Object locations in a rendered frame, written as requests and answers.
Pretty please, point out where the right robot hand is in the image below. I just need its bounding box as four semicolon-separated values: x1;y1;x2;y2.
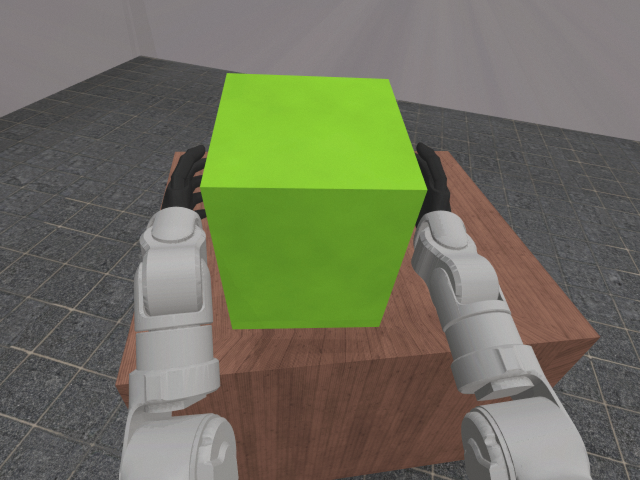
415;142;451;228

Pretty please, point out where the left robot hand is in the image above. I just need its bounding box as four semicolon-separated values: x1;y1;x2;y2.
161;145;207;219

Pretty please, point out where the carton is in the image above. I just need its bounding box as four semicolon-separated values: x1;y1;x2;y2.
200;73;427;329

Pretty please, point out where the pedestal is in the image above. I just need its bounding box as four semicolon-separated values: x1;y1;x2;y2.
115;151;600;480

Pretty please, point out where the right robot upper arm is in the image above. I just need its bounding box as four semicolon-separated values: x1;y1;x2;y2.
461;396;593;480

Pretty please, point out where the robot left forearm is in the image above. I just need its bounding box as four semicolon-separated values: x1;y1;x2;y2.
119;207;220;480

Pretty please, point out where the robot right forearm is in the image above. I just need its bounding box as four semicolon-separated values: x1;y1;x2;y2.
411;211;590;472

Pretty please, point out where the left robot upper arm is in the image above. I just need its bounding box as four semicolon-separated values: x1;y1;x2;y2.
120;413;238;480

